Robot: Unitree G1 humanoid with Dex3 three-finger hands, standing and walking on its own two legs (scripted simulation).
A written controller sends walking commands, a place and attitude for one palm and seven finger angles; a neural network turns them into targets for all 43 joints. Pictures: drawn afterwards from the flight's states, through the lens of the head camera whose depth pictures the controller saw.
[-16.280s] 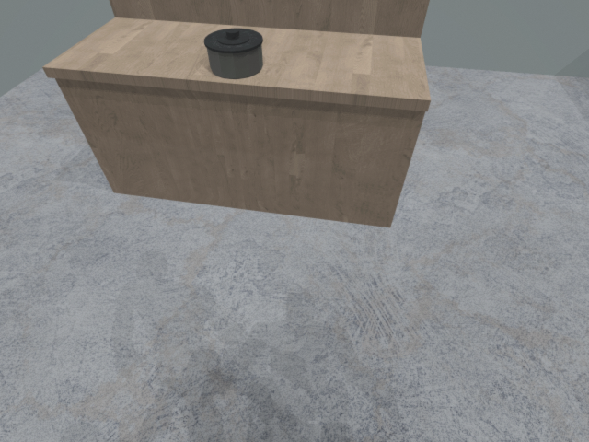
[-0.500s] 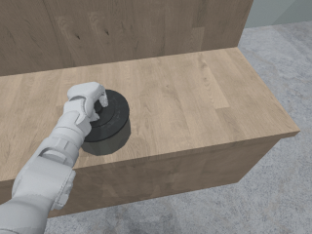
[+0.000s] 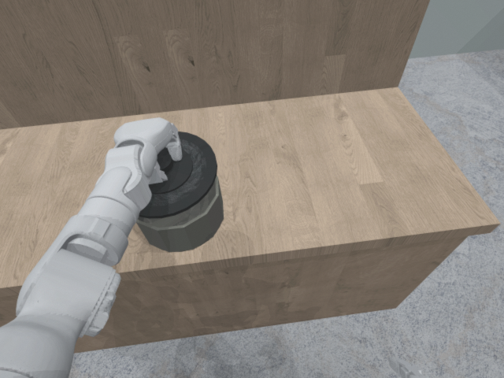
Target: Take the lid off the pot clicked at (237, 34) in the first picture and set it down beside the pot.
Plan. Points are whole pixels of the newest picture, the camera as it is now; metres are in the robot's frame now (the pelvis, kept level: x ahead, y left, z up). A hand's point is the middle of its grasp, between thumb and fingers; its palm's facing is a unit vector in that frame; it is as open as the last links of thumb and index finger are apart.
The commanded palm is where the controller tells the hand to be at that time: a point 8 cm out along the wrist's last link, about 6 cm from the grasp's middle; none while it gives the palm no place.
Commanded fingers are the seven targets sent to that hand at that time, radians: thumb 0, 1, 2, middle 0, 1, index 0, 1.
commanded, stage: lift the lid straight up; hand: left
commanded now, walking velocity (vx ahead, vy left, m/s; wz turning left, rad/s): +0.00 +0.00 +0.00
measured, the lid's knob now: (160, 162) +0.48 +0.17 +0.07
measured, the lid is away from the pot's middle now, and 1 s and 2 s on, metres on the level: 0.00 0.02 0.09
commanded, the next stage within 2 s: move the lid sideways beside the pot in 1.10 s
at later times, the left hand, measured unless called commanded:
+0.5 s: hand (153, 145) +0.45 +0.16 +0.14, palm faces -0.25 -0.09 -0.96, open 7.3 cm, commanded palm +0.44 +0.16 +0.21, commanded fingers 0.00 0.71 0.86 -0.91 -1.05 -0.91 -1.06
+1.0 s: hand (151, 123) +0.46 +0.15 +0.18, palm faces -0.22 -0.07 -0.97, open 7.3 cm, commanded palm +0.45 +0.15 +0.24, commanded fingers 0.00 0.71 0.86 -0.91 -1.05 -0.91 -1.06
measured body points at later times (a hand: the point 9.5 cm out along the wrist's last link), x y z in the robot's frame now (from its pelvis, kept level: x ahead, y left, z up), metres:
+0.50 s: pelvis -0.01 +0.00 +0.00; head +0.02 -0.03 +0.45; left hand +0.46 +0.16 +0.19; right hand +0.10 -0.26 -0.13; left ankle -0.02 +0.10 -0.74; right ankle -0.02 -0.14 -0.74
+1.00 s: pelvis -0.01 +0.00 +0.00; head +0.02 -0.04 +0.45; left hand +0.47 +0.15 +0.23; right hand +0.12 -0.25 -0.13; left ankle -0.02 +0.10 -0.74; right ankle -0.02 -0.14 -0.74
